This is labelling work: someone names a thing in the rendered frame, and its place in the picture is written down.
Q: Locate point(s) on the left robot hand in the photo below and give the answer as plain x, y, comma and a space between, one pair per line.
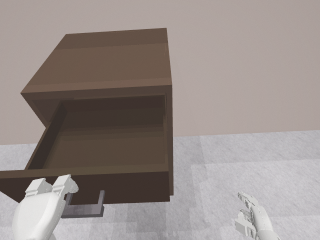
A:
37, 215

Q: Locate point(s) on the handle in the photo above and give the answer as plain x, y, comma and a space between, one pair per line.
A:
83, 210

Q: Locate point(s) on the drawer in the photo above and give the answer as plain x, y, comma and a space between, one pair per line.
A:
117, 145

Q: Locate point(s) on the right robot forearm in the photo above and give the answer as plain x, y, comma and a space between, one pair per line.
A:
266, 234

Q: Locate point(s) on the cabinet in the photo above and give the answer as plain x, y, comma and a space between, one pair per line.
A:
108, 64

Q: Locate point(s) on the right robot hand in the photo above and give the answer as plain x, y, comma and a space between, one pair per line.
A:
249, 223

